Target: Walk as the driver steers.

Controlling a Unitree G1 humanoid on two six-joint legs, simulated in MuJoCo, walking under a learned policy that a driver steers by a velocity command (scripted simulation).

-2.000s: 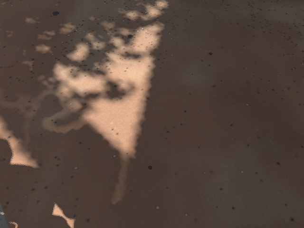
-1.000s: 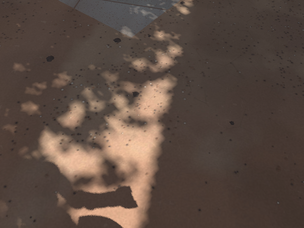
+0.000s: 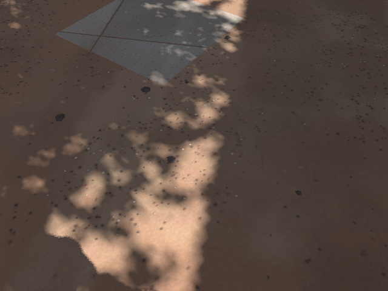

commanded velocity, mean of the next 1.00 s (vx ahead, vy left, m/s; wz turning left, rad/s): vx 0.34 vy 0.00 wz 0.00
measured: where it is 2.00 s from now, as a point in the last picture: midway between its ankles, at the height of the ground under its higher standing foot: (211, 202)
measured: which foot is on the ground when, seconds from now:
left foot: down 0.00-0.42, up 0.44-0.90, down 0.92-1.00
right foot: down 0.00-0.14, up 0.16-0.40, down 0.42-0.94, up 0.96-1.00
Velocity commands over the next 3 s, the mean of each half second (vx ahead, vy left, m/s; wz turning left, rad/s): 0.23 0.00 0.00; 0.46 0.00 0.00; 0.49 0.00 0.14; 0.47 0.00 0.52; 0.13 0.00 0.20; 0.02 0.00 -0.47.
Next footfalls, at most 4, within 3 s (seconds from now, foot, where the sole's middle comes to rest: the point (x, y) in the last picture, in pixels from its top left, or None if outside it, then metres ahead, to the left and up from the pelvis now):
0.42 right None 0.11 -0.16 -0.78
0.92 left None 0.48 0.06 -0.78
1.44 right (249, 219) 0.79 -0.19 -0.78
1.96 left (170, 174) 1.01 0.13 -0.78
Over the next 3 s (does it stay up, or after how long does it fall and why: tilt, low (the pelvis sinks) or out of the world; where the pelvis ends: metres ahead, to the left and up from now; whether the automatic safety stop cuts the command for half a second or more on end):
stays up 1.03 0.07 0.00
